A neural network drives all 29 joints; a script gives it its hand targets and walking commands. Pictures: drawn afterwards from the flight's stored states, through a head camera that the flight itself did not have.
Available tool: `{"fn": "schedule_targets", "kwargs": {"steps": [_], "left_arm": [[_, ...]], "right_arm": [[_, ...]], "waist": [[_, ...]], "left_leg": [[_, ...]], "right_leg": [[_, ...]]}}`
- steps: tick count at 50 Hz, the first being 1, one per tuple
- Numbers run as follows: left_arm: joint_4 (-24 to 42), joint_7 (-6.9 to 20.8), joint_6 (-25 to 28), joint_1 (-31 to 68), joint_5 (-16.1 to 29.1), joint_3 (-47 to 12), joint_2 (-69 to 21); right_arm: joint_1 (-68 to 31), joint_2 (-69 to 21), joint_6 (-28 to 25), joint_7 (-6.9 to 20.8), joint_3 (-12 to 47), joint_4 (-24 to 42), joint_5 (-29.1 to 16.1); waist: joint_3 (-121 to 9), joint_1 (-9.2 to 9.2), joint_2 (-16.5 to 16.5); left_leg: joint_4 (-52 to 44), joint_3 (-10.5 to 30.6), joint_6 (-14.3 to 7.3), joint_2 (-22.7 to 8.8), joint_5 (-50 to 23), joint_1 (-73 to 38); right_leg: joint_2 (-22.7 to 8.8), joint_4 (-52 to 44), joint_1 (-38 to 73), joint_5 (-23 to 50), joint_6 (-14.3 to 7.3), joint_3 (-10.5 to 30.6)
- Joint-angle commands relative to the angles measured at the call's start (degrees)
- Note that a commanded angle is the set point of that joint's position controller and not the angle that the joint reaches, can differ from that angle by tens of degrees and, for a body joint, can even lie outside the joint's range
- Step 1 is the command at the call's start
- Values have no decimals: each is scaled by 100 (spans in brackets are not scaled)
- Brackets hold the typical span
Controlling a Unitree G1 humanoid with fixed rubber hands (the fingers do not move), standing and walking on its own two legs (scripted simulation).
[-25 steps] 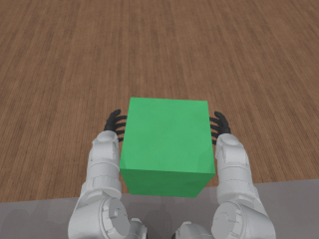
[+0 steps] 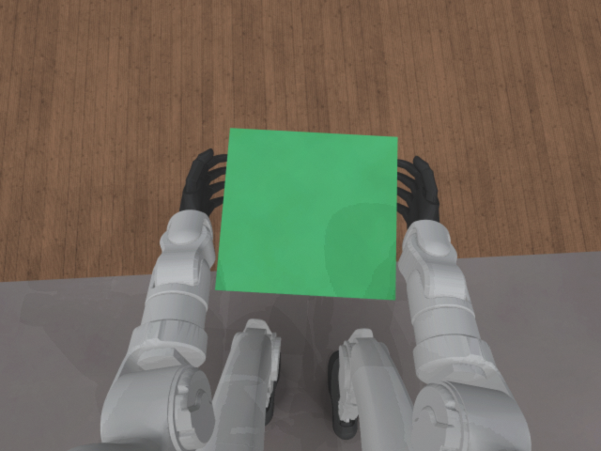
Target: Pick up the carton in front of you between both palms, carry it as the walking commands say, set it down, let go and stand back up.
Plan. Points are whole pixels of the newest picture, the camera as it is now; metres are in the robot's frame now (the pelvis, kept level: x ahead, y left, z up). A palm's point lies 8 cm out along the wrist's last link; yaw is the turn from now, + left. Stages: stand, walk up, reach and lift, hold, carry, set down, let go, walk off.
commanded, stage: set down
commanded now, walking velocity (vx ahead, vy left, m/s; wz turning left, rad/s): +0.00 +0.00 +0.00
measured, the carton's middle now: (307, 226) +0.41 +0.02 -0.15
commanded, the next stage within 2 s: none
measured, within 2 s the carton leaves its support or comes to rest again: neither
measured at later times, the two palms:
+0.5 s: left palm (212, 217) +0.44 +0.19 -0.24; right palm (380, 223) +0.44 -0.11 -0.24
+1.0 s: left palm (221, 220) +0.47 +0.20 -0.39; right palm (358, 224) +0.48 -0.10 -0.38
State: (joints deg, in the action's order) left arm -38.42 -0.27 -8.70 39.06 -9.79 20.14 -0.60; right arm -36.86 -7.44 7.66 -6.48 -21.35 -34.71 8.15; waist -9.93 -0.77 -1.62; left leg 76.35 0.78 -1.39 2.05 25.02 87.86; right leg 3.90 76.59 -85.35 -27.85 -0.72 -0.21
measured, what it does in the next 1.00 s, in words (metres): lowers itself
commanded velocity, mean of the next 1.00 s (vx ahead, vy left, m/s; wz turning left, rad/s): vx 0.00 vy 0.00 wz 0.00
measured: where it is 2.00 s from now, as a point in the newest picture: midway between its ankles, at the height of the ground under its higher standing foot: (304, 403)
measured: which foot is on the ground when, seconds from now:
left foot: down 0.00-1.00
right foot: down 0.00-1.00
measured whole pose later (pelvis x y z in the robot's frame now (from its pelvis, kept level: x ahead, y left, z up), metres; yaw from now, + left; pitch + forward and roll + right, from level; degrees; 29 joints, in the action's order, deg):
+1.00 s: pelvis -0.05 +0.00 -0.23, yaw -2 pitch +39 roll -2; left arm -51.8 -3.6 -11.8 73.6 2.0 11.8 16.4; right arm -71.7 4.6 9.7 -12.8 -16.7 -47.7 -2.1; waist 13.2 -3.4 -3.9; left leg 122.1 -0.9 -2.1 0.7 31.1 130.3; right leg 5.4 123.0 -127.6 -34.8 0.1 -2.4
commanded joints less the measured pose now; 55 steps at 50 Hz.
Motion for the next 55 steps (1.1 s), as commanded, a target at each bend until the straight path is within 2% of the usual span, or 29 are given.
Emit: {"fn": "schedule_targets", "kwargs": {"steps": [1,7,16,25,36,45,49,51,53,55], "left_arm": [[-127,779,61,2699,235,-2570,-4775],[-284,688,100,3270,293,-2394,-4580],[-142,579,70,4248,666,-2596,-4195],[-336,661,-101,5103,868,-2535,-3917],[-700,1010,-212,5880,930,-2307,-3641],[-683,1120,-142,6459,1404,-2687,-3352],[-272,1052,-74,6845,1866,-3150,-3386],[-63,1004,-56,6987,1962,-3279,-3457],[-249,1005,-80,6872,1918,-3283,-3500],[-507,1021,-116,6698,1841,-3239,-3588]], "right_arm": [[-2899,-4630,-28,980,2783,-332,-159],[-3416,-4396,-94,922,2498,-519,-139],[-4363,-4223,-76,686,2624,-371,-430],[-5324,-4126,87,566,2561,-439,-585],[-6178,-4043,212,641,2401,-767,-731],[-6923,-3704,95,685,2788,-639,-1191],[-7329,-3798,26,644,3214,-248,-1546],[-7057,-4070,35,658,3169,-420,-1646],[-6872,-4105,96,733,3024,-719,-1588],[-6833,-4016,127,832,2876,-893,-1523]], "waist": [[-4178,-157,316],[-4443,-151,268],[-5209,-264,287],[-5243,-370,213],[-4883,-547,73],[-5009,-641,51],[-5839,-663,119],[-5874,-711,286],[-5429,-664,378],[-4973,-593,428]], "left_leg": [[-348,339,177,583,-1865,-2896],[227,332,206,614,-1791,-2424],[1111,212,261,636,-1549,-1917],[1865,92,238,611,-1235,-1174],[2802,-102,163,506,-1206,-138],[3507,-116,150,385,-1577,-89],[3775,-120,164,374,-2111,-677],[3809,-144,191,383,-2264,-798],[3867,-66,170,361,-2337,-845],[3856,-15,167,341,-2038,-686]], "right_leg": [[628,-357,972,1336,202,229],[690,276,189,1135,196,140],[777,1249,-375,917,245,-17],[809,2040,-803,662,233,-111],[809,2880,-1181,704,211,-135],[764,3633,-1227,1022,195,-191],[744,3932,-864,1426,168,-246],[779,4007,-921,1522,126,-231],[780,4066,-1460,1378,126,-246],[767,4101,-1959,1019,127,-307]]}}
